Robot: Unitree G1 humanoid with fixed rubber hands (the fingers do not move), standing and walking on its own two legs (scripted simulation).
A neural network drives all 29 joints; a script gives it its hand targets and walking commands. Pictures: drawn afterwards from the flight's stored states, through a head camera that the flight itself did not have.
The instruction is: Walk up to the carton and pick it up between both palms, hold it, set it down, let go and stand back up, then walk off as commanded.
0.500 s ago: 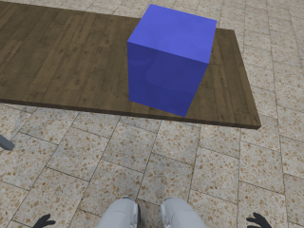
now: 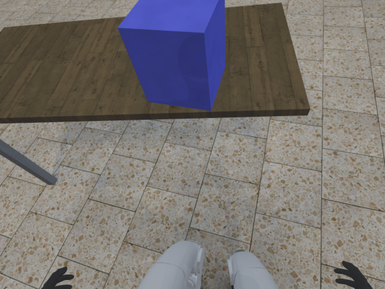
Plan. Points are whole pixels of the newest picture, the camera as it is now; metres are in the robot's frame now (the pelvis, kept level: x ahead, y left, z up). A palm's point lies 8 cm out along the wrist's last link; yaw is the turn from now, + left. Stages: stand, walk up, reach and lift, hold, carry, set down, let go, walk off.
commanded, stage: walk off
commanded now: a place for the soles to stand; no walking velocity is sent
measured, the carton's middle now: (181, 51) +0.70 +0.06 +0.05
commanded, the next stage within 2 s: none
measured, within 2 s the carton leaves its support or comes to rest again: neither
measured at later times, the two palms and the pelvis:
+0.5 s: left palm out of the picture +0.02 +0.37 -0.14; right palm out of the picture +0.01 -0.26 -0.06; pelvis -0.08 +0.07 +0.00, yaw +2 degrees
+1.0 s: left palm out of the picture -0.02 +0.32 -0.11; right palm out of the picture -0.02 -0.34 -0.10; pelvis -0.10 -0.01 +0.00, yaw -1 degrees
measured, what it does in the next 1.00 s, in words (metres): steps on the spot: left foot, then right foot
